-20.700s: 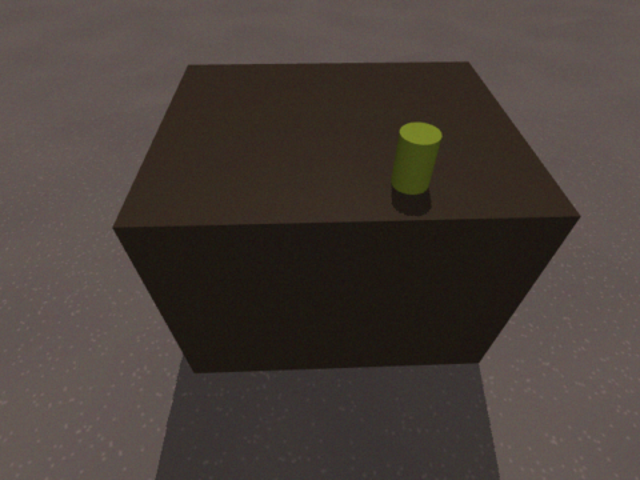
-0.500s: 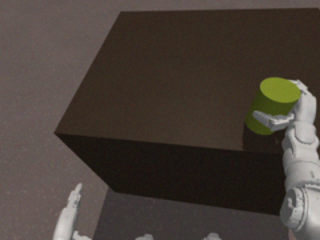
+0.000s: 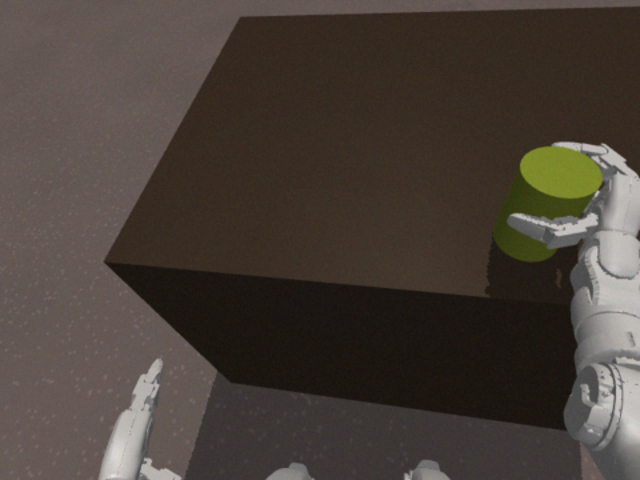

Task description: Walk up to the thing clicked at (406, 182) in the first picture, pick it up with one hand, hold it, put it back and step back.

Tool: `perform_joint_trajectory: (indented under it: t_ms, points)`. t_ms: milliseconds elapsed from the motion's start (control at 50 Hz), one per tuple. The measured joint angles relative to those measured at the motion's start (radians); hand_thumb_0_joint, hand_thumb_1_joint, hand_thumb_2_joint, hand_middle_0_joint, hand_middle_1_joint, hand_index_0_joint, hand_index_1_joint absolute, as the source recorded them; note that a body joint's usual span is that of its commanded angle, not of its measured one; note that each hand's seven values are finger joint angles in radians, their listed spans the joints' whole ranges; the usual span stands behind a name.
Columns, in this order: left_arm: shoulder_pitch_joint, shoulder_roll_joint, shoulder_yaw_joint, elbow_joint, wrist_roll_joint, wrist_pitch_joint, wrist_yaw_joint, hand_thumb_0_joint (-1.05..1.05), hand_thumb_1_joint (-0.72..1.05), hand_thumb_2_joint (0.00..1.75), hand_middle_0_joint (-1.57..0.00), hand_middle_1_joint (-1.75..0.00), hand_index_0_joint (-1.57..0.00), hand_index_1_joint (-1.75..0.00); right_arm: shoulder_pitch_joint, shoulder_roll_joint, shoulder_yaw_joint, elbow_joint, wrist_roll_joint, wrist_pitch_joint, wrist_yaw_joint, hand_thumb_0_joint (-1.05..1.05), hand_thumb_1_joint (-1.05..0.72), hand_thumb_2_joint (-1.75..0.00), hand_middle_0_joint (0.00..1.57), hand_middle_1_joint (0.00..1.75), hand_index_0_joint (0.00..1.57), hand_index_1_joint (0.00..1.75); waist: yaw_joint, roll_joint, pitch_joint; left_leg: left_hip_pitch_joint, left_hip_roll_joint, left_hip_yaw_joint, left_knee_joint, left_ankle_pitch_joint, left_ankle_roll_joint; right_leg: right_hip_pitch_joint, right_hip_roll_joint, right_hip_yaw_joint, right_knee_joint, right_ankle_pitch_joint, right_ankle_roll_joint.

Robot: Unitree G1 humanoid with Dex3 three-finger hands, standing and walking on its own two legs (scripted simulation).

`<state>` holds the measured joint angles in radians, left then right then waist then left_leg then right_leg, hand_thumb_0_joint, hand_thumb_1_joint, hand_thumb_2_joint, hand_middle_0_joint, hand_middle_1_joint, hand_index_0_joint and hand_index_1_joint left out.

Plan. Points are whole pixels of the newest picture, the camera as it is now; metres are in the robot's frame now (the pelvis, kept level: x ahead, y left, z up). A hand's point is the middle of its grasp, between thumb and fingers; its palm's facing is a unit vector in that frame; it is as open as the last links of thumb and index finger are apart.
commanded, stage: open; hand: right
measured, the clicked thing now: (540, 207) +0.48 -0.22 +0.05
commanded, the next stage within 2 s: withdraw in 0.22 s
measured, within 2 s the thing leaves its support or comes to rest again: neither
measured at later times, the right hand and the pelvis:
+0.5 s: hand (575, 187) +0.48 -0.24 +0.09, palm faces +0.29 +0.96 -0.01, open 15.8 cm; pelvis +0.00 +0.01 +0.00, yaw +0 degrees
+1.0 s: hand out of the picture +0.47 -0.33 +0.18, palm faces +0.34 +0.91 -0.24, open 17.3 cm; pelvis +0.03 +0.00 +0.03, yaw -1 degrees
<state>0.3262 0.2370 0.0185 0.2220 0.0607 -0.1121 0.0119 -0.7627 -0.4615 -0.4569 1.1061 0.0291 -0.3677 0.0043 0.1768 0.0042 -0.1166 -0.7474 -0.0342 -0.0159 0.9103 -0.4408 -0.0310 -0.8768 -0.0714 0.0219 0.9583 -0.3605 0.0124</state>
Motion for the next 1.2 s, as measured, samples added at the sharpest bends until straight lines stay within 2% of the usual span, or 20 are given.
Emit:
perform_joint_trajectory:
  t_ms: [40, 100, 140, 180, 400, 540, 640, 760, 840, 860, 940, 980, 1020, 1080, 1140, 1200]
  points:
    - [0.001, -0.002, 0.001, 0.008, -0.003, -0.002, -0.003, -0.01, -0.51, 0.04, -0.05, -0.06, -0.06, -0.04, -0.017, -0.003, 0.004, 0.025, 0.005, -0.013, 0.008, -0.01, 0.56, -0.67, 0.76, 0.77, 0.78, 0.77, -0.002, -0.001, -0.002, 0.004, 0.001, 0.005, 0.000, -0.002, 0.001, 0.002, 0.002, 0.005, 0.000, -0.001, 0.000]
    - [0.003, -0.004, -0.002, -0.009, -0.002, 0.014, -0.007, -0.01, -0.51, 0.05, -0.05, -0.05, -0.06, -0.05, -0.018, -0.012, -0.014, 0.004, 0.002, -0.011, 0.013, -0.01, 0.56, -0.55, 0.75, 0.70, 0.78, 0.70, -0.003, 0.000, -0.010, 0.002, 0.001, 0.004, 0.002, -0.004, 0.001, 0.002, 0.001, 0.004, 0.000, -0.002, 0.001]
    - [0.009, -0.005, 0.003, -0.006, -0.004, 0.010, -0.011, -0.01, -0.52, 0.05, -0.05, -0.05, -0.06, -0.05, -0.033, -0.021, 0.003, 0.023, 0.006, -0.011, 0.021, -0.01, 0.56, -0.48, 0.74, 0.65, 0.76, 0.65, -0.006, -0.003, -0.014, 0.001, 0.002, 0.007, 0.005, -0.007, 0.002, -0.001, 0.003, 0.007, 0.003, -0.003, 0.002]
    - [0.012, -0.006, 0.004, -0.007, -0.007, 0.018, -0.013, -0.01, -0.52, 0.05, -0.05, -0.05, -0.05, -0.05, -0.037, -0.024, 0.003, 0.031, 0.003, -0.003, 0.031, -0.01, 0.56, -0.41, 0.71, 0.60, 0.73, 0.60, -0.006, -0.005, -0.017, -0.003, 0.004, 0.007, 0.010, -0.009, 0.003, -0.004, 0.005, 0.007, 0.004, -0.003, 0.003]
    - [0.029, 0.000, 0.014, -0.049, -0.013, 0.035, -0.018, -0.01, -0.53, 0.05, -0.05, -0.06, -0.05, -0.05, -0.048, -0.029, -0.005, 0.022, 0.008, 0.004, 0.045, -0.01, 0.55, -0.23, 0.46, 0.37, 0.48, 0.37, -0.014, -0.004, -0.002, -0.036, 0.006, 0.006, 0.041, -0.016, 0.006, -0.030, 0.008, 0.006, 0.019, 0.000, 0.006]
    - [0.039, 0.027, 0.030, -0.058, -0.023, 0.050, -0.005, -0.01, -0.51, 0.04, -0.06, -0.06, -0.06, -0.05, -0.031, -0.062, -0.062, -0.031, 0.005, 0.044, 0.058, -0.01, 0.53, -0.18, 0.27, 0.25, 0.29, 0.25, -0.004, -0.004, 0.007, -0.018, -0.001, 0.006, 0.027, -0.011, 0.009, -0.011, 0.000, 0.007, 0.009, 0.001, 0.009]
    - [0.021, 0.028, 0.005, 0.013, -0.034, 0.071, 0.009, -0.01, -0.51, 0.04, -0.05, -0.05, -0.05, -0.05, -0.057, -0.122, -0.092, -0.045, 0.001, 0.084, 0.068, -0.01, 0.54, -0.10, 0.17, 0.15, 0.18, 0.15, -0.008, -0.006, 0.005, 0.030, -0.005, 0.006, -0.012, -0.001, 0.011, 0.034, -0.004, 0.007, -0.022, 0.004, 0.011]
    - [-0.017, 0.014, -0.033, 0.100, -0.052, 0.079, 0.022, -0.01, -0.52, 0.04, -0.05, -0.05, -0.05, -0.04, -0.125, -0.230, -0.063, 0.017, 0.019, 0.144, 0.128, -0.01, 0.56, -0.05, 0.10, 0.08, 0.10, 0.08, -0.028, -0.024, -0.008, 0.093, 0.001, 0.007, -0.074, 0.014, 0.009, 0.092, 0.001, 0.005, -0.074, 0.015, 0.008]
    - [-0.028, 0.005, -0.060, 0.123, -0.068, 0.071, 0.024, -0.01, -0.53, 0.04, -0.05, -0.05, -0.05, -0.05, -0.151, -0.254, -0.022, 0.062, 0.042, 0.202, 0.199, -0.01, 0.55, -0.04, 0.08, 0.07, 0.08, 0.07, -0.044, -0.032, -0.024, 0.130, 0.012, 0.010, -0.111, 0.020, 0.005, 0.126, 0.012, 0.005, -0.108, 0.022, 0.004]
    - [-0.028, 0.002, -0.064, 0.114, -0.071, 0.075, 0.022, -0.01, -0.53, 0.04, -0.05, -0.05, -0.05, -0.05, -0.146, -0.255, -0.009, 0.062, 0.023, 0.215, 0.201, -0.01, 0.54, -0.04, 0.07, 0.06, 0.08, 0.06, -0.049, -0.030, -0.026, 0.139, 0.014, 0.007, -0.119, 0.022, 0.004, 0.137, 0.013, 0.001, -0.118, 0.024, 0.003]
    - [-0.009, -0.002, -0.043, 0.056, -0.085, 0.078, 0.002, -0.01, -0.53, 0.05, -0.06, -0.05, -0.06, -0.05, -0.086, -0.249, 0.039, 0.026, -0.028, 0.264, 0.162, -0.01, 0.51, -0.04, 0.07, 0.06, 0.07, 0.06, -0.066, -0.026, -0.013, 0.190, 0.025, -0.007, -0.163, 0.034, -0.001, 0.195, 0.022, -0.015, -0.170, 0.037, -0.002]
    - [0.016, 0.009, -0.022, 0.031, -0.093, 0.080, -0.007, -0.01, -0.53, 0.05, -0.06, -0.06, -0.06, -0.05, -0.042, -0.241, 0.038, -0.021, -0.045, 0.281, 0.143, -0.01, 0.51, -0.04, 0.07, 0.06, 0.07, 0.06, -0.074, -0.020, -0.004, 0.213, 0.030, -0.013, -0.182, 0.039, -0.002, 0.221, 0.025, -0.023, -0.193, 0.041, -0.004]
    - [0.040, 0.028, -0.004, 0.025, -0.100, 0.085, -0.015, -0.01, -0.52, 0.05, -0.06, -0.06, -0.06, -0.05, 0.001, -0.242, 0.018, -0.068, -0.057, 0.292, 0.118, -0.01, 0.51, -0.04, 0.07, 0.06, 0.08, 0.06, -0.080, -0.013, 0.003, 0.231, 0.032, -0.017, -0.197, 0.041, -0.002, 0.242, 0.027, -0.028, -0.207, 0.042, -0.005]
    - [0.067, 0.049, 0.010, 0.049, -0.107, 0.099, -0.021, -0.01, -0.52, 0.05, -0.06, -0.06, -0.06, -0.05, 0.063, -0.250, -0.007, -0.139, -0.058, 0.294, 0.079, -0.01, 0.51, -0.04, 0.07, 0.06, 0.08, 0.06, -0.093, -0.004, 0.011, 0.255, 0.031, -0.019, -0.215, 0.041, -0.002, 0.265, 0.025, -0.031, -0.220, 0.039, -0.003]
    - [0.069, 0.045, 0.002, 0.090, -0.107, 0.113, -0.025, -0.01, -0.52, 0.05, -0.06, -0.05, -0.06, -0.05, 0.132, -0.242, -0.016, -0.219, -0.049, 0.289, 0.047, -0.01, 0.52, -0.04, 0.07, 0.06, 0.07, 0.06, -0.115, -0.001, 0.009, 0.276, 0.028, -0.018, -0.232, 0.043, 0.000, 0.282, 0.022, -0.030, -0.227, 0.035, -0.001]
    - [0.053, 0.021, -0.001, 0.113, -0.106, 0.119, -0.029, -0.01, -0.53, 0.06, -0.05, -0.05, -0.05, -0.05, 0.202, -0.206, 0.002, -0.308, -0.038, 0.287, 0.022, -0.01, 0.53, -0.05, 0.07, 0.06, 0.07, 0.06, -0.141, -0.011, 0.005, 0.302, 0.028, -0.012, -0.246, 0.043, 0.003, 0.301, 0.022, -0.024, -0.232, 0.030, 0.000]
